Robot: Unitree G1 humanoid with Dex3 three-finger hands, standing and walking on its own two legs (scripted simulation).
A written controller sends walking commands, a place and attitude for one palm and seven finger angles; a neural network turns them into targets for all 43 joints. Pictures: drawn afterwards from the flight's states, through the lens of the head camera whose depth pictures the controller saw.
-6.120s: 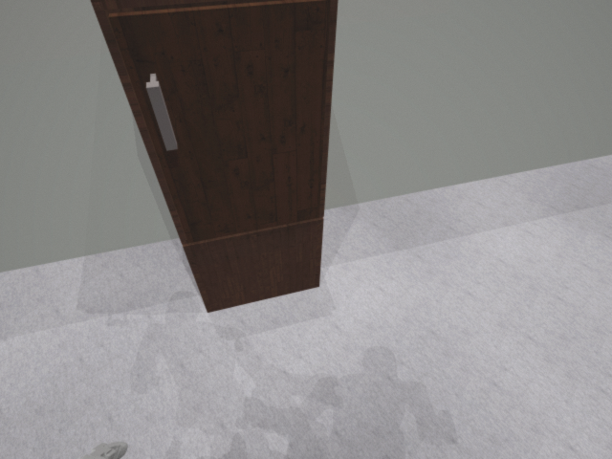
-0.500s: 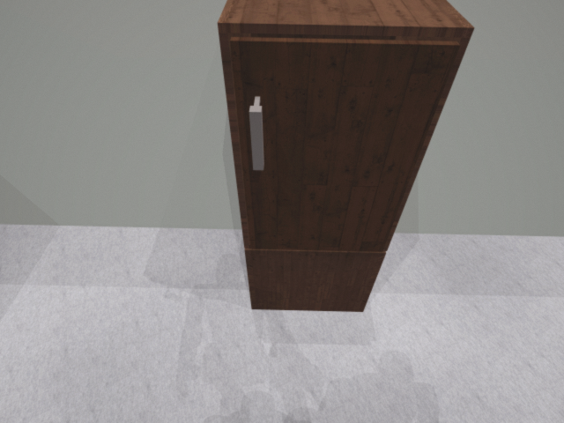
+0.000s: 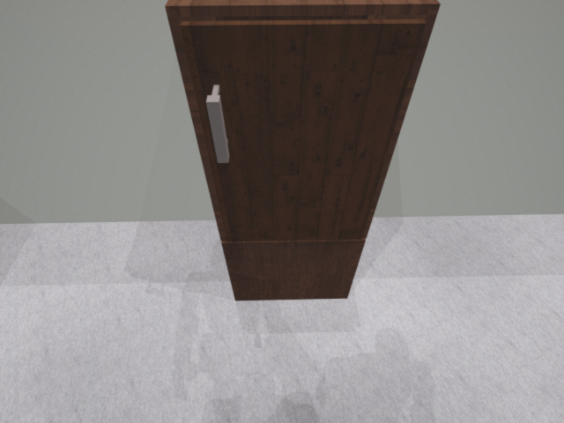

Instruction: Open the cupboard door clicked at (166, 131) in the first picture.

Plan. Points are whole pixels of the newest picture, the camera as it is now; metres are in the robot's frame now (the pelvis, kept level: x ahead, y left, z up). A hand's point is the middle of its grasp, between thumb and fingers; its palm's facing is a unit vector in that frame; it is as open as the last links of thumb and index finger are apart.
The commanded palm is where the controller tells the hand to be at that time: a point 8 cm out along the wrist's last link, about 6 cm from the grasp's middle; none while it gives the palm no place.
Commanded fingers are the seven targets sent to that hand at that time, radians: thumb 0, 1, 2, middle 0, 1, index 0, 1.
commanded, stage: shuffle to correct the standing spot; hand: left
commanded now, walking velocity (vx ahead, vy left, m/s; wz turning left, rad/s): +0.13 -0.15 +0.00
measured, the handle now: (219, 124) +0.61 +0.16 +0.09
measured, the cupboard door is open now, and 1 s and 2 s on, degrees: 0 0 0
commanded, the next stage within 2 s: come to a stop and stand still in 0.24 s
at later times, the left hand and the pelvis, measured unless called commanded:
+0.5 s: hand out of the picture +0.06 +0.11 -0.18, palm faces +0.09 -0.99 -0.10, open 7.3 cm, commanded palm none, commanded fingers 0.00 0.90 0.90 -0.20 -0.30 -0.20 -0.30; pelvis +0.08 -0.04 +0.00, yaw +3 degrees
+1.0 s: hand out of the picture +0.09 +0.10 -0.17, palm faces +0.16 -0.96 -0.21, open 7.3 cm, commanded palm none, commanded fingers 0.00 0.90 0.90 -0.20 -0.30 -0.20 -0.30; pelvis +0.06 -0.09 +0.00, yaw +6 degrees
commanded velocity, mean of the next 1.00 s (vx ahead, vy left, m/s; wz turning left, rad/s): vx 0.00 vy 0.01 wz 0.02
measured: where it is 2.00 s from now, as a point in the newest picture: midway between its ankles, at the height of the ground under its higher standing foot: outside the picture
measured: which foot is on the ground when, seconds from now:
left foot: down 0.00-0.02, up 0.04-0.34, down 0.36-0.70, up 0.72-1.00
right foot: down 0.00-0.36, up 0.38-0.66, down 0.68-1.00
